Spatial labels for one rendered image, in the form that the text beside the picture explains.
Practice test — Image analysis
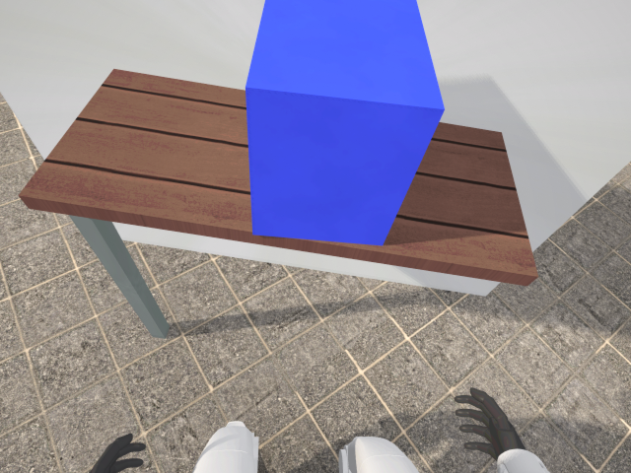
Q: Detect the right robot hand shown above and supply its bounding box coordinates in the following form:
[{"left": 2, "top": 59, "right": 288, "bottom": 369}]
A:
[{"left": 455, "top": 387, "right": 526, "bottom": 461}]

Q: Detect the right robot thigh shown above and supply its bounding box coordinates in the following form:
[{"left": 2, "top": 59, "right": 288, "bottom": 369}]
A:
[{"left": 338, "top": 437, "right": 419, "bottom": 473}]

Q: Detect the table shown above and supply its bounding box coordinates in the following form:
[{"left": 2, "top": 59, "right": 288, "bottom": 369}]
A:
[{"left": 18, "top": 69, "right": 538, "bottom": 339}]

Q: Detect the robot right forearm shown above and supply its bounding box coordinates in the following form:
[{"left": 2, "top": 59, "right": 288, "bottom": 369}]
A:
[{"left": 497, "top": 449, "right": 550, "bottom": 473}]

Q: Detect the robot thigh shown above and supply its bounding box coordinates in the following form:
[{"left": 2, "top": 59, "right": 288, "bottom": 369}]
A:
[
  {"left": 338, "top": 437, "right": 419, "bottom": 473},
  {"left": 192, "top": 426, "right": 259, "bottom": 473}
]

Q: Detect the left robot thigh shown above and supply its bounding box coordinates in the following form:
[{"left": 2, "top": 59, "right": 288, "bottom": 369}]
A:
[{"left": 192, "top": 426, "right": 259, "bottom": 473}]

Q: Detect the carton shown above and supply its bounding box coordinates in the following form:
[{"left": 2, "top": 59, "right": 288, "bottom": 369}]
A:
[{"left": 245, "top": 0, "right": 445, "bottom": 245}]

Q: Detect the left robot hand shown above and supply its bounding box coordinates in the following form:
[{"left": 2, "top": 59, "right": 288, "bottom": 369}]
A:
[{"left": 89, "top": 434, "right": 146, "bottom": 473}]

